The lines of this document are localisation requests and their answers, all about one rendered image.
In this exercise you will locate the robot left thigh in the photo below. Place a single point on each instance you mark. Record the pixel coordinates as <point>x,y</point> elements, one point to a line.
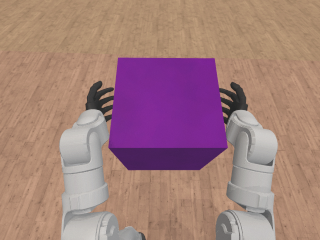
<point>129,234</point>

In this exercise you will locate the robot left upper arm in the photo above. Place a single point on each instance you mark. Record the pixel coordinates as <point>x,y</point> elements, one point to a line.
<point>92,226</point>

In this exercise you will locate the robot left forearm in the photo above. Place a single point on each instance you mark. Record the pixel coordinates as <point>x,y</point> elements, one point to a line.
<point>82,165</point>

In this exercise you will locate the robot right upper arm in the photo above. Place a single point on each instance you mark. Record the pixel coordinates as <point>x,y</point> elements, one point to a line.
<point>243,225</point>

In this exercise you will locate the robot left shin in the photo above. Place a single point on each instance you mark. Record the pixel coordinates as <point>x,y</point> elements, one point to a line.
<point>129,227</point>

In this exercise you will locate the left robot hand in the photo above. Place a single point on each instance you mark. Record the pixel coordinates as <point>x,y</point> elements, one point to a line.
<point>93,101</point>

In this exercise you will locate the robot right forearm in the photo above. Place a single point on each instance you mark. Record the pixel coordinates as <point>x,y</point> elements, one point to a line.
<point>253,162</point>

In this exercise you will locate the right robot hand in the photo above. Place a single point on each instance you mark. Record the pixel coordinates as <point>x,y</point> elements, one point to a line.
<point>239,100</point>

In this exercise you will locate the carton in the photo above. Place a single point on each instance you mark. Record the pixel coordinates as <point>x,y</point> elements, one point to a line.
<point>167,113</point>

